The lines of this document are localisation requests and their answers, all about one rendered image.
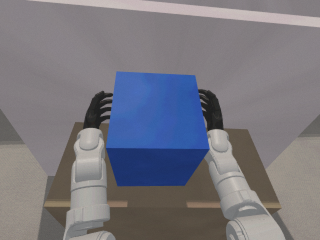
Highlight left robot hand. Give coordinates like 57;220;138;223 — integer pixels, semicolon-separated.
83;91;113;129

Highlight pedestal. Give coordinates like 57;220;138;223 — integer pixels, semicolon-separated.
43;122;282;240

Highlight right robot upper arm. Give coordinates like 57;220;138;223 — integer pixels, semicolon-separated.
226;214;285;240

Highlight carton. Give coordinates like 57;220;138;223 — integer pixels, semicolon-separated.
106;71;210;187

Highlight robot left forearm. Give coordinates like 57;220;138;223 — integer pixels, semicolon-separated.
63;128;110;240

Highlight right robot hand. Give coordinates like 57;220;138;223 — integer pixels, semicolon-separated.
198;89;224;131

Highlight left robot upper arm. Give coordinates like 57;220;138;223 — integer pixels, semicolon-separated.
69;230;116;240

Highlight robot right forearm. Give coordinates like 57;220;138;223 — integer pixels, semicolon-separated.
204;129;286;240

